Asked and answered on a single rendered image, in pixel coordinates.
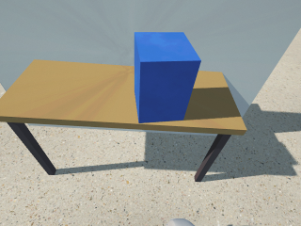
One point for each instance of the table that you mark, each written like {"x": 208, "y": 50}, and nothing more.
{"x": 103, "y": 95}

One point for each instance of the carton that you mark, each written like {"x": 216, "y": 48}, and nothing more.
{"x": 166, "y": 68}

